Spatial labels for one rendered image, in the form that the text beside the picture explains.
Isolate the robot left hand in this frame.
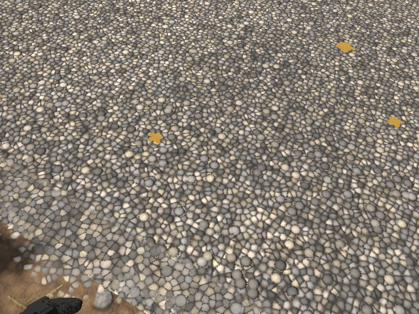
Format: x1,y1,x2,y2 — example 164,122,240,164
19,296,82,314

